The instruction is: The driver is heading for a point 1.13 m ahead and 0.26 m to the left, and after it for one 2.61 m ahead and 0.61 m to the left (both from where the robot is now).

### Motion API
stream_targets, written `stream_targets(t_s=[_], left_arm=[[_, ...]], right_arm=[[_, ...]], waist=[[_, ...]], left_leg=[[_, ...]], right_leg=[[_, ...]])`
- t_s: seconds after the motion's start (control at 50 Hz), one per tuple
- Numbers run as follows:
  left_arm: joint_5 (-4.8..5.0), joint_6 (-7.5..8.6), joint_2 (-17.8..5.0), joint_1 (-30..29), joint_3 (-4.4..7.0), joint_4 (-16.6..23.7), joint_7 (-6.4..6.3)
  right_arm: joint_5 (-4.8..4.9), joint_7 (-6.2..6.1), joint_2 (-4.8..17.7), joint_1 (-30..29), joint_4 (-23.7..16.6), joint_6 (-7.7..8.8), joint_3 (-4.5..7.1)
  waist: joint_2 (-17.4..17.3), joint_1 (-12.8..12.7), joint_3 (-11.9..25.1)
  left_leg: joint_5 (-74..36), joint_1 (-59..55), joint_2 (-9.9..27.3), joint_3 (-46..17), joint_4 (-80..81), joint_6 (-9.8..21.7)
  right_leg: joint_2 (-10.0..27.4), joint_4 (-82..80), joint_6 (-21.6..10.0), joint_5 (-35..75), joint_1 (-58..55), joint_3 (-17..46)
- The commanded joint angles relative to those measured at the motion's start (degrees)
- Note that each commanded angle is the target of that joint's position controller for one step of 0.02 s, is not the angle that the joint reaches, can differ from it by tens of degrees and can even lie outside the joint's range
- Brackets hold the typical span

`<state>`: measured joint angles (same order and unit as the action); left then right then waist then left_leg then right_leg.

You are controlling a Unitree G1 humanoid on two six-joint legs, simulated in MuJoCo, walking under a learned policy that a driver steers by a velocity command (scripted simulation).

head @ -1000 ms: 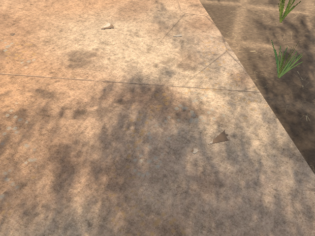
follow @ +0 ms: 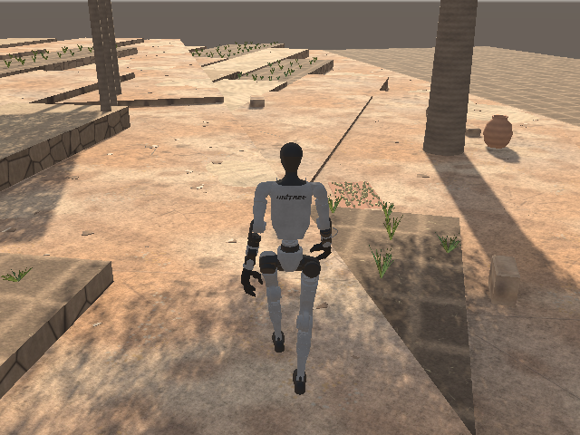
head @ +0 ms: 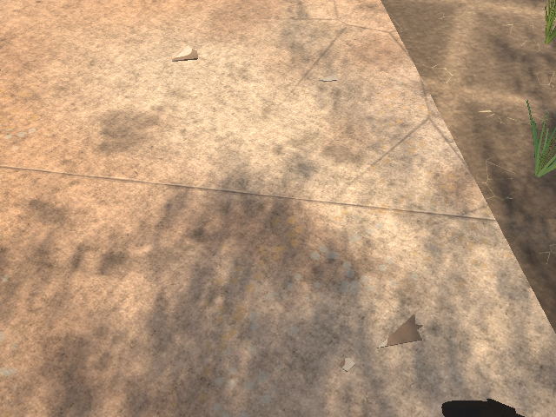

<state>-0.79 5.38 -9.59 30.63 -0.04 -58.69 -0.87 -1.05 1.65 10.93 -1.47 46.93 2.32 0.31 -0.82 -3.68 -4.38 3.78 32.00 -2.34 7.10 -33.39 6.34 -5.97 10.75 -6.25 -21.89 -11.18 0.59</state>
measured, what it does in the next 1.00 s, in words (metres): walks ahead: left foot, then right foot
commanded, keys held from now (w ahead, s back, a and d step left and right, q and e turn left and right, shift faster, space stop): w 0.60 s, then w+q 0.40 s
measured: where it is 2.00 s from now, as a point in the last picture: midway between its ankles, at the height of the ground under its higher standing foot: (261, 202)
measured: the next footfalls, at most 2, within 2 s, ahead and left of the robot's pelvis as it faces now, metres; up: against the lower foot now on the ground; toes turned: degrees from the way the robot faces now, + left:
left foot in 0.04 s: +0.19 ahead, +0.06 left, +0.00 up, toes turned +3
right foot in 0.60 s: +0.50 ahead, -0.12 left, +0.00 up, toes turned -3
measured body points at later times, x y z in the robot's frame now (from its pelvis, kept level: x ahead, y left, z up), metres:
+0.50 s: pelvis +0.27 -0.01 +0.01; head +0.30 -0.01 +0.46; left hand +0.46 +0.20 -0.10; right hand +0.17 -0.24 -0.13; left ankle +0.15 +0.05 -0.72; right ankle +0.44 -0.14 -0.69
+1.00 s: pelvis +0.53 -0.05 +0.02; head +0.56 -0.05 +0.47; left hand +0.44 +0.17 -0.13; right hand +0.70 -0.26 -0.12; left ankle +0.67 +0.10 -0.67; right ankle +0.46 -0.12 -0.72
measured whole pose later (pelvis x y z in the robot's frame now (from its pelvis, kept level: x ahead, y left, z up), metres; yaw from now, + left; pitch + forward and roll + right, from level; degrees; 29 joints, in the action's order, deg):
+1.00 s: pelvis +0.53 -0.05 +0.02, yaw +10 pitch +0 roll -1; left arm -1.0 6.2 -9.9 25.2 1.6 -59.6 -1.0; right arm -1.3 2.4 11.7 6.7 52.2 1.1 2.3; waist -1.8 -1.5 -2.9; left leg -0.2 37.2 4.4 3.0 -45.3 4.5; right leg -3.3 12.3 -3.9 -15.7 -3.1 -13.8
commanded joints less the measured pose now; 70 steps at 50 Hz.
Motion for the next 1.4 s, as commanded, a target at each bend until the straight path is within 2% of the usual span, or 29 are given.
stream_targets(t_s=[0.02, 0.04, 0.06, 0.08, 0.1, 0.14, 0.18, 0.24, 0.38, 0.48, 0.54, 0.58, 0.6, 0.62, 0.64, 0.66, 0.68, 0.72, 0.82, 1.02, 1.12, 1.14, 1.16, 1.18, 1.2, 1.22, 1.26, 1.32, 1.4], left_arm=[[-0.29, 0.06, -11.0, -2.6, 2.19, 2.0, -0.77], [0.01, 0.13, -10.1, -3.8, 1.85, 3.1, -0.29], [0.71, -0.02, -3.3, 2.5, 0.68, 4.0, 0.35], [0.23, -0.25, -8.1, 2.1, 1.96, 3.1, 0.38], [-0.2, -0.09, -9.5, -3.8, 2.36, 5.3, 0.48], [-0.56, -0.29, -8.3, -8.0, 2.51, 6.0, 1.04], [-1.37, -1.81, -5.1, -6.3, 1.96, 5.4, 1.76], [-1.48, -2.79, -4.8, -10.4, 1.97, 6.9, 2.41], [-0.45, -2.95, -4.8, -28.2, 1.41, 12.1, 2.68], [-0.42, -2.52, -5.4, -35.4, 1.33, 14.4, 2.57], [-0.45, -1.76, -6.4, -32.5, 1.89, 14.1, 2.25], [-0.82, -0.87, -8.3, -17.7, 3.23, 9.1, 1.35], [-2.12, -0.3, -11.8, -7.4, 4.49, 6.3, 0.65], [-3.35, -0.39, -18.0, -1.3, 6.15, 5.8, 0.43], [-1.08, -1.2, -15.4, -4.2, 5.88, 5.9, 1.12], [-0.19, -1.24, -12.4, -10.8, 5.03, 6.5, 1.32], [-0.14, -0.74, -8.9, -15.1, 4.22, 7.1, 1.59], [-0.14, 0.11, -5.3, -16.5, 3.17, 6.0, 1.22], [0.01, 1.73, -6.7, -10.7, 3.3, 3.3, 0.7], [-0.32, 0.96, -7.9, -1.6, 2.91, 0.1, -1.02], [-0.81, -0.69, -11.1, -3.5, 3.87, 0.3, -1.84], [-0.72, -1.14, -11.9, -4.2, 4.15, 0.9, -1.58], [-0.41, -1.18, -12.0, -5.8, 4.22, 2.5, -1.15], [0.18, -0.8, -5.2, -4.0, 3.02, 6.4, 0.23], [0.11, 0.02, -9.5, -11.4, 3.9, 9.2, 0.66], [0.38, 1.0, -9.6, -16.0, 3.75, 11.1, 0.93], [0.05, 1.14, -9.4, -14.8, 3.82, 10.2, 0.67], [-2.04, -2.22, -7.6, -13.0, 3.63, 10.5, 1.15], [-1.85, -3.55, -7.7, -21.7, 3.52, 14.4, 1.63]], right_arm=[[0.12, -1.63, 8.6, 19.2, 3.9, 1.09, 3.07], [-1.0, -2.41, 11.2, 27.5, 5.8, 1.33, 4.09], [-2.42, -2.41, 16.2, 30.4, 6.1, 1.32, 5.34], [0.05, -1.49, 12.7, 27.2, 6.2, 0.86, 4.92], [0.88, -1.22, 10.3, 19.7, 4.9, 0.95, 4.32], [0.29, -0.9, 5.3, 16.2, 5.4, 2.07, 3.04], [0.27, -1.26, 3.8, 18.0, 7.4, 3.17, 2.32], [0.61, -1.25, 6.2, 21.9, 9.7, 4.24, 2.64], [0.72, -1.36, 6.4, 30.1, 12.0, 3.89, 2.01], [-0.18, -2.13, 7.0, 34.0, 13.6, 3.41, 1.82], [-0.47, -2.69, 8.0, 32.0, 13.9, 3.2, 2.09], [-0.1, -2.64, 8.8, 29.9, 13.8, 2.94, 2.22], [0.41, -2.51, 7.8, 29.2, 12.5, 3.13, 1.79], [2.85, -1.93, 1.3, 35.0, 11.0, 3.14, 0.45], [1.46, -2.25, 6.5, 34.2, 12.1, 2.93, 2.03], [1.0, -2.2, 7.2, 29.1, 10.6, 2.77, 2.62], [0.85, -1.93, 6.0, 26.2, 9.9, 2.86, 2.41], [-0.38, -1.29, 4.1, 26.0, 10.1, 1.42, 2.55], [-0.5, -0.02, 2.5, 20.7, 7.7, -0.86, 2.91], [-0.55, 1.06, 2.0, 1.1, -0.2, -0.53, 1.66], [-0.85, 0.46, 4.7, 10.0, 1.6, -0.48, 3.26], [-1.13, 0.25, 6.2, 16.3, 3.5, -0.12, 4.15], [-1.93, -0.37, 10.0, 24.7, 5.6, 0.18, 5.78], [-1.91, -1.11, 16.2, 24.7, 4.8, -0.01, 7.35], [-0.18, -1.11, 16.7, 26.4, 4.6, -0.86, 7.49], [0.24, -1.65, 15.1, 22.7, 4.8, -1.04, 7.01], [0.53, -1.8, 10.1, 17.1, 4.0, -0.37, 5.82], [1.31, -1.89, 9.1, 16.9, 3.9, 1.51, 5.02], [1.17, -1.7, 11.3, 22.0, 4.3, 1.78, 5.42]], waist=[[6.0, 12.1, 8.6], [3.1, 15.4, 13.5], [-9.4, 10.9, 19.1], [-4.5, 10.2, 18.7], [-1.6, 7.3, 7.8], [2.5, 4.1, 0.4], [1.2, 1.5, 0.5], [-0.6, 1.2, -0.4], [-2.3, 6.2, -1.6], [-3.2, 8.2, -2.1], [-3.7, 5.3, -1.1], [-2.5, -1.1, 6.2], [-0.3, -4.9, 12.5], [12.5, -3.5, 21.2], [7.3, -2.9, 20.7], [4.8, 0.2, 10.7], [2.7, 1.5, 5.6], [4.0, 4.5, 1.8], [4.2, 5.7, 0.3], [4.1, 1.6, -2.8], [6.7, 6.7, 3.7], [6.3, 9.2, 7.2], [2.4, 13.6, 11.7], [-11.0, 9.5, 16.2], [-5.6, 11.7, 17.7], [-2.3, 9.9, 8.7], [4.3, 4.6, 2.8], [2.6, 1.6, 3.8], [-0.4, 3.9, 1.9]], left_leg=[[1.1, -24.0, -2.4, -1.3, 5.1, 3.6], [6.7, -37.0, 5.3, -9.2, 6.3, 6.3], [8.0, -51.6, 22.6, -34.8, 6.2, 14.2], [17.2, -49.4, 24.6, -49.1, 16.1, 17.6], [21.7, -39.6, 22.6, -39.9, 20.1, 15.3], [11.7, -26.2, 18.1, -29.6, 23.9, 11.5], [5.1, -20.3, 14.7, -22.5, 25.6, 8.8], [-0.8, -19.3, 12.8, -16.9, 27.4, 8.1], [-11.7, -26.8, 10.4, -11.3, 27.0, 4.0], [-18.6, -37.0, 13.3, -11.4, 23.2, 5.2], [-31.0, -39.2, 14.8, -10.4, 17.3, 4.4], [-39.4, -36.0, 12.4, -7.8, 1.5, 2.5], [-25.8, -25.0, 10.3, -6.4, -12.3, 1.5], [9.1, -3.9, 0.9, -1.9, -35.5, -1.6], [24.7, 1.9, -0.5, -9.3, -42.3, -0.6], [19.3, 4.2, 2.9, -10.7, -42.1, -0.2], [15.1, 2.7, 5.0, -10.6, -39.0, -0.2], [12.1, -1.8, 7.2, -10.3, -34.4, -0.9], [4.8, 3.2, 7.8, -8.8, -31.8, -1.8], [-2.9, 5.4, 5.4, -0.3, -5.9, -0.6], [10.4, -8.8, -2.0, 3.7, -1.9, 5.2], [10.8, -17.1, -3.5, 2.9, 1.5, 6.9], [12.8, -30.5, 1.1, -5.7, 6.4, 9.9], [11.9, -48.5, 19.3, -34.5, 8.8, 18.4], [13.8, -49.9, 22.2, -50.0, 17.3, 21.3], [10.9, -43.8, 21.2, -40.4, 18.9, 18.6], [-2.6, -30.5, 15.9, -30.0, 20.6, 13.4], [-13.5, -24.2, 10.8, -22.8, 21.0, 11.6], [-14.0, -23.2, 8.2, -21.7, 22.0, 9.3]], right_leg=[[15.7, 26.0, 0.7, 72.3, 7.0, 2.1], [13.5, 40.4, 0.1, 55.7, 16.8, 1.1], [3.8, 63.8, 1.7, 4.5, 36.0, -2.2], [0.9, 72.2, 0.8, -5.8, 45.5, 2.8], [5.2, 69.2, 0.0, 0.7, 49.1, 3.7], [8.4, 63.1, 0.2, 4.8, 44.7, 3.2], [10.0, 58.2, 1.6, 5.6, 39.1, 2.7], [11.6, 52.8, 3.1, 9.4, 42.0, 0.4], [11.3, 32.9, 5.0, 23.0, 47.6, -3.8], [9.2, 25.2, 3.6, 20.1, 48.7, -4.7], [6.8, 20.9, 1.0, 13.4, 41.7, -5.3], [3.4, 15.3, -1.6, 14.1, 23.3, -6.6], [10.8, 15.4, -4.3, 11.8, 7.7, 1.2], [29.3, 12.2, -11.8, 6.3, -10.0, 28.4], [30.6, 5.9, -12.5, 5.4, -6.2, 37.3], [28.2, 4.2, -10.2, 3.8, 2.9, 27.3], [25.8, 1.3, -8.2, 7.3, 11.0, 20.4], [21.0, -1.5, -3.8, 13.1, 19.5, 10.3], [19.0, -3.4, -1.9, 24.7, 19.7, -0.4], [20.1, -0.7, -0.4, 39.8, 8.2, -10.8], [21.6, 19.7, -0.4, 69.0, 3.4, -14.9], [21.4, 30.3, -0.1, 65.4, 6.6, -15.3], [20.0, 46.4, 1.6, 51.2, 17.4, -15.6], [9.3, 67.9, 4.8, -2.7, 43.1, -14.3], [4.2, 75.2, 5.2, -7.9, 53.3, -1.5], [8.9, 71.6, 4.6, -1.4, 58.0, 1.3], [12.0, 61.5, 5.1, 4.1, 50.6, 1.1], [12.6, 54.8, 7.6, 4.1, 43.9, 0.5], [12.4, 45.4, 9.5, 12.2, 48.4, -1.2]])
